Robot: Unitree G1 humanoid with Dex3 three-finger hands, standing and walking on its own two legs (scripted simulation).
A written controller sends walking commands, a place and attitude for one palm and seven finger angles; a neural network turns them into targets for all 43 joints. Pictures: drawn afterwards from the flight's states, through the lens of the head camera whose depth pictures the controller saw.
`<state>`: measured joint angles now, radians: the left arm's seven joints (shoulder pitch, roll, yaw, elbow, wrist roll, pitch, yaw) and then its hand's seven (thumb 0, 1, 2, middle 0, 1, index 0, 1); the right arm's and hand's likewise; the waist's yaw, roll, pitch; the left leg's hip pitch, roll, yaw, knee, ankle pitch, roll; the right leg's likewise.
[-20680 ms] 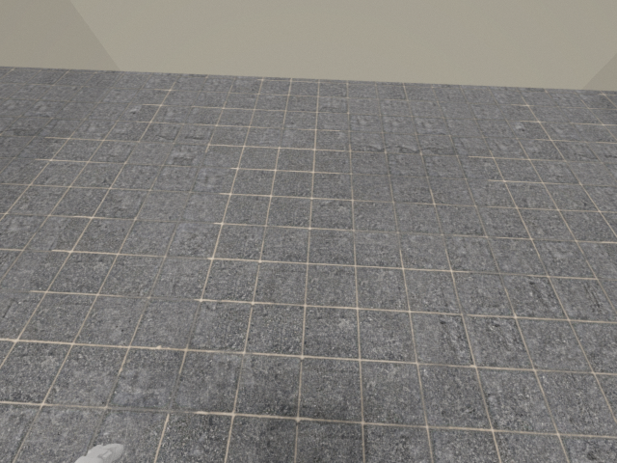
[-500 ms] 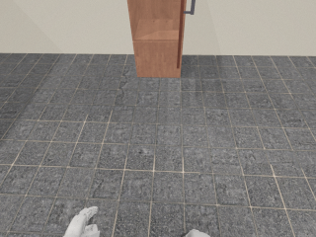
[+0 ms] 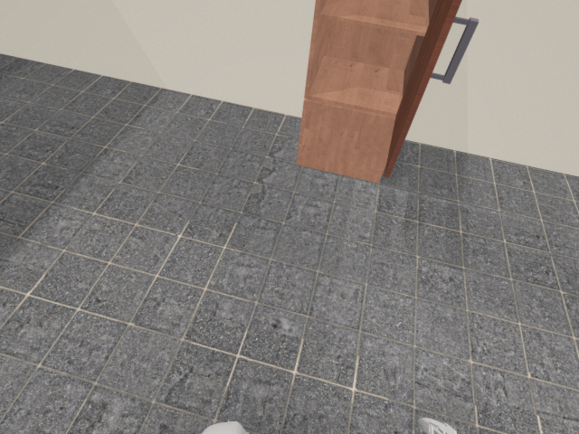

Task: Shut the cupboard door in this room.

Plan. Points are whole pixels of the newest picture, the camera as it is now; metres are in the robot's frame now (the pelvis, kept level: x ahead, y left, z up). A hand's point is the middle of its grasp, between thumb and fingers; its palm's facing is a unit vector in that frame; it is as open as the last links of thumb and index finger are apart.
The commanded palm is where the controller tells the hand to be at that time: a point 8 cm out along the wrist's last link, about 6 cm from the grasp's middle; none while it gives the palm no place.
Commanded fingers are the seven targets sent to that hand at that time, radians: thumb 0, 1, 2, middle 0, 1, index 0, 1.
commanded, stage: turn or walk to find it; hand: left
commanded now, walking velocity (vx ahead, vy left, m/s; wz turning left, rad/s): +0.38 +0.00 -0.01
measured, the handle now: (451, 51) +1.01 -0.30 +0.08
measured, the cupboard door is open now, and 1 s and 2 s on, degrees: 87 87 87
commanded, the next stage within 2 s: stand and wait in 0.52 s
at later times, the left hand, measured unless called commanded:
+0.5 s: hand (230, 290) +0.37 +0.15 -0.15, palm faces -0.10 -0.98 -0.20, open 7.3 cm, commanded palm none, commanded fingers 0.00 0.90 0.90 -0.20 -0.30 -0.20 -0.30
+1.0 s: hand (234, 301) +0.36 +0.14 -0.17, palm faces +0.08 -0.99 -0.15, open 7.3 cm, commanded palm none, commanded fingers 0.00 0.90 0.90 -0.20 -0.30 -0.20 -0.30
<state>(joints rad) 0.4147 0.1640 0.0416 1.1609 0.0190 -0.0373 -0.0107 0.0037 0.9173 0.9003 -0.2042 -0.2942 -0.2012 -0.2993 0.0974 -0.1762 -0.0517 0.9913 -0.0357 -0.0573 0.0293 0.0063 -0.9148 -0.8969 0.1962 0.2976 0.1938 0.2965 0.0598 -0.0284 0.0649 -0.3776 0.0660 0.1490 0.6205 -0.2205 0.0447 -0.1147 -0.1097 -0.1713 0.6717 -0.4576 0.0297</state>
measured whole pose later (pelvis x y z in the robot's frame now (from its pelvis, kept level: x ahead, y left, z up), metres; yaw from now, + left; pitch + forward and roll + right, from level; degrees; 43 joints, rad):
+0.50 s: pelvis +0.22 -0.02 +0.00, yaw -2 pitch +0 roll +1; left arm 0.05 0.18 0.05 0.98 0.02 -0.03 -0.03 0.00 0.92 0.90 -0.20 -0.29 -0.20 -0.30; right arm 0.47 -0.12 -0.04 1.17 -0.03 -0.06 -0.01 0.01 -0.92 -0.90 0.20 0.30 0.20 0.30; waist -0.06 0.01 0.08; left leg 0.09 0.02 0.19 0.38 -0.44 -0.01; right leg -0.48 -0.07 -0.13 0.61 -0.17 -0.03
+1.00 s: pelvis +0.37 -0.02 +0.01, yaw -1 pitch -2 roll -1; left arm 0.28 0.15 0.02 1.14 0.01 -0.02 0.02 0.00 0.92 0.90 -0.20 -0.29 -0.20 -0.30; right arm 0.13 -0.15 -0.01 1.07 -0.02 -0.03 -0.01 0.00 -0.92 -0.90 0.20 0.30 0.19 0.30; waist 0.05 -0.01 0.04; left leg -0.29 0.05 0.08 0.54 -0.22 0.01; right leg -0.13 -0.03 -0.17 0.51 -0.32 -0.01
